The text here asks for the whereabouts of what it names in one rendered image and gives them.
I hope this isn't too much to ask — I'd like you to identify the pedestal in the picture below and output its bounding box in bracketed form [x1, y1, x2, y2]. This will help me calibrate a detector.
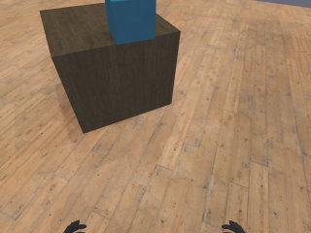
[39, 2, 181, 134]

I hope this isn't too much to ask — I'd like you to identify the robot right hand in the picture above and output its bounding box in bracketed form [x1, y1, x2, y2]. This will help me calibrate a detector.
[222, 220, 246, 233]

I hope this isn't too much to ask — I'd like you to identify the robot left hand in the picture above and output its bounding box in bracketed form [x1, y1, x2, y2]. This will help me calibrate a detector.
[63, 220, 86, 233]

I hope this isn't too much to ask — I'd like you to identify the carton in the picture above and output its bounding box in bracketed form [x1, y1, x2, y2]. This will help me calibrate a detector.
[105, 0, 156, 45]

